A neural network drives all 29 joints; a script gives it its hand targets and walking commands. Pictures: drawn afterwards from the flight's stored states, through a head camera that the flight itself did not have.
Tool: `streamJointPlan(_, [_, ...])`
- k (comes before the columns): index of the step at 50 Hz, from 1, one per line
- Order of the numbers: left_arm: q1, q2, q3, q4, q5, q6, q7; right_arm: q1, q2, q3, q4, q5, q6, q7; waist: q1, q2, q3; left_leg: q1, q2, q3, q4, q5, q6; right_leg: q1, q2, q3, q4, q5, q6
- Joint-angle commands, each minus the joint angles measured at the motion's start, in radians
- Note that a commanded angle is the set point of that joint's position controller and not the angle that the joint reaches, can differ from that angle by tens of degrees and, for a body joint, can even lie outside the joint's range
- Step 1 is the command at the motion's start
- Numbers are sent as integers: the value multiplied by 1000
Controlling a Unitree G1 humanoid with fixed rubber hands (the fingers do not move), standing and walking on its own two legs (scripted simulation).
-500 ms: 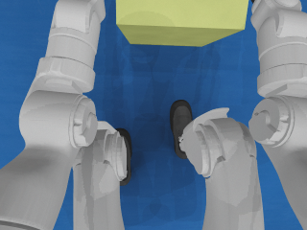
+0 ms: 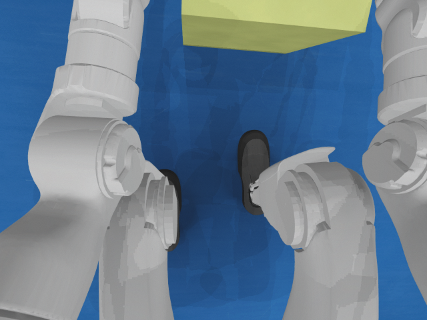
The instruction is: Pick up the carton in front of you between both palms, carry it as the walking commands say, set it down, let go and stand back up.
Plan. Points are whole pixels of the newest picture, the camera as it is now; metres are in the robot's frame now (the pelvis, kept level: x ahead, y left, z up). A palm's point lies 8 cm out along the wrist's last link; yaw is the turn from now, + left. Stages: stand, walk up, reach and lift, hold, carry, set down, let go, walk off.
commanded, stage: set down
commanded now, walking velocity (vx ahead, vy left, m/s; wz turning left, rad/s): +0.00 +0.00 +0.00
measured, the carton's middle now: out of the picture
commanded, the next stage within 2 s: let go in 1.48 s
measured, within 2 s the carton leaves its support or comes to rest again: neither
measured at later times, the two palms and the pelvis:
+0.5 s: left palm out of the picture +0.60 +0.11 -0.15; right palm out of the picture +0.52 -0.28 -0.17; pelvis +0.00 -0.01 +0.00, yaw +1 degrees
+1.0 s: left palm out of the picture +0.61 +0.09 +0.02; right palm out of the picture +0.53 -0.28 +0.01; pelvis +0.01 -0.01 +0.11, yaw +0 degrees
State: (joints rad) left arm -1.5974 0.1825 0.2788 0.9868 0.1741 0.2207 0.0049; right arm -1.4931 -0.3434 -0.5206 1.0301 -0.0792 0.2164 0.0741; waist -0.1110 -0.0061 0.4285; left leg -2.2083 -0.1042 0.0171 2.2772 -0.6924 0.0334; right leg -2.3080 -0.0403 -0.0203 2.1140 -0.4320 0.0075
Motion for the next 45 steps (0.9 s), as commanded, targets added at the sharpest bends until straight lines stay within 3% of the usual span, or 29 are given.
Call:
streamJointPlan(1, [-226,-612,-219,71,-30,40,-148,-266,720,186,22,33,21,174,-9,174,-747,279,-14,-84,-280,224,-3,464,83,7,-22,117,2])
streamJointPlan(2, [-226,-566,-189,87,-12,35,-146,-302,700,194,32,48,22,169,63,142,-770,326,-24,-48,-281,186,-7,466,90,5,-40,72,16])
streamJointPlan(3, [-204,-587,-232,94,-26,37,-146,-280,676,156,65,22,17,162,-24,157,-747,312,-20,-78,-290,197,-5,492,84,-3,-40,114,1])
streamJointPlan(4, [-197,-515,-209,57,-18,27,-136,-279,678,194,1,57,5,151,18,139,-772,346,-22,-54,-287,206,-8,492,103,-13,-40,116,17])
streamJointPlan(5, [-179,-500,-190,102,-12,32,-127,-284,544,164,21,31,-9,139,-29,183,-728,301,-4,-73,-265,212,-25,479,84,-7,-16,138,1])
streamJointPlan(8, [-188,-284,-166,18,-10,-10,-77,-203,370,105,73,23,-35,96,-10,177,-786,331,-1,-39,-230,196,-28,522,84,17,-30,105,6])
streamJointPlan(9, [-236,-158,-171,21,-51,-14,-39,-174,261,53,80,5,-62,52,-76,139,-811,384,5,-69,-270,221,-34,551,78,-7,-39,153,14])
streamJointPlan(10, [-221,-38,-150,31,-67,-25,-4,-177,112,23,99,13,-88,5,-81,160,-827,433,11,-63,-281,207,-47,552,68,-25,-39,131,21])
streamJointPlan(11, [-260,108,-196,-47,-97,-55,36,-145,51,60,90,72,-118,-38,-16,150,-902,461,15,-58,-284,275,-47,577,57,-9,-24,211,21])
streamJointPlan(12, [-237,234,-191,7,-124,-65,71,-130,-130,49,106,103,-152,-78,-76,165,-910,464,36,-55,-250,298,-65,594,55,-10,-14,253,23])
streamJointPlan(15, [-387,328,-276,8,-248,-70,95,-232,-241,82,120,160,-186,-139,-126,154,-1048,453,54,-88,-229,348,-64,651,45,-5,-6,316,-2])
streamJointPlan(19, [-460,335,-386,-107,-385,-100,86,-277,-236,187,30,277,-212,-139,-152,187,-1285,575,71,-93,-196,445,-64,737,26,-1,11,419,-13])
streamJointPlan(20, [-400,241,-385,-6,-412,-76,77,-251,-247,181,80,272,-211,-145,-159,179,-1204,473,58,-73,-244,376,-61,725,22,-13,-20,388,-18])
streamJointPlan(21, [-359,238,-407,-16,-410,-78,72,-277,-259,194,85,293,-200,-140,-114,205,-1199,441,55,-67,-244,355,-75,777,19,-5,0,422,-22])
streamJointPlan(22, [-357,294,-376,7,-395,-74,73,-257,-233,199,62,281,-194,-148,-158,134,-1205,379,57,-41,-226,292,-66,822,19,5,-31,401,-19])
streamJointPlan(24, [-361,311,-402,-55,-426,-75,73,-258,-240,194,-6,308,-186,-149,-144,149,-1362,435,69,-46,-241,317,-59,948,8,11,-31,467,-17])
streamJointPlan(25, [-383,356,-343,3,-388,-60,73,-280,-250,202,-19,283,-164,-154,-102,149,-1296,380,61,-22,-241,262,-58,908,13,13,-61,399,0])
streamJointPlan(31, [-348,369,-288,-71,-378,-22,82,-234,-225,184,-135,206,-107,-186,-132,57,-1440,371,23,-1,-321,231,-49,1040,40,-8,-143,378,-9])
streamJointPlan(32, [-370,391,-253,-105,-367,-20,90,-269,-204,243,-205,277,-95,-185,-63,70,-1507,418,33,17,-337,190,-38,1110,34,-1,-151,362,-6])
streamJointPlan(33, [-329,399,-286,-75,-335,-17,91,-213,-156,243,-177,280,-87,-178,-104,83,-1516,422,15,21,-336,210,-46,1113,61,-4,-168,381,-6])
streamJointPlan(35, [-311,392,-234,-52,-319,-10,89,-184,-148,243,-149,276,-60,-187,-55,119,-1446,356,24,34,-382,150,-36,1093,63,18,-204,356,-4])
streamJointPlan(36, [-284,338,-274,-23,-326,-5,88,-190,-138,205,-156,230,-57,-189,-118,113,-1420,362,29,3,-411,177,-42,1086,54,5,-216,365,-10])
streamJointPlan(37, [-285,373,-183,-90,-302,-6,84,-180,-125,218,-238,247,-49,-185,-53,64,-1420,408,5,8,-437,163,-16,996,60,-15,-244,298,2])
streamJointPlan(39, [-261,348,-186,7,-293,-4,82,-142,-129,180,-187,180,-45,-190,-115,69,-1413,394,-6,18,-461,175,-30,1033,83,-9,-313,321,12])
streamJointPlan(40, [-255,349,-163,-40,-281,5,83,-144,-106,205,-239,220,-41,-184,-65,19,-1398,362,17,-1,-480,178,-13,1020,50,-15,-288,321,13])
streamJointPlan(41, [-217,341,-158,25,-247,7,75,-183,-137,220,-215,204,-27,-184,-25,42,-1350,333,13,12,-499,163,-15,1006,58,17,-315,292,2])
streamJointPlan(43, [-199,314,-149,-6,-256,10,67,-148,-83,224,-261,215,-25,-185,-39,52,-1392,344,-3,33,-553,137,-14,1080,74,9,-392,268,25])
streamJointPlan(44, [-208,320,-175,-12,-276,5,61,-84,-86,205,-183,210,-23,-185,-97,69,-1410,359,10,12,-559,162,-21,1092,74,-8,-359,314,6])
streamJointPlan(45, [-234,332,-152,-17,-250,-1,55,-86,-105,191,-206,200,-26,-171,-49,91,-1426,465,3,31,-574,190,-31,987,80,-17,-404,300,25])
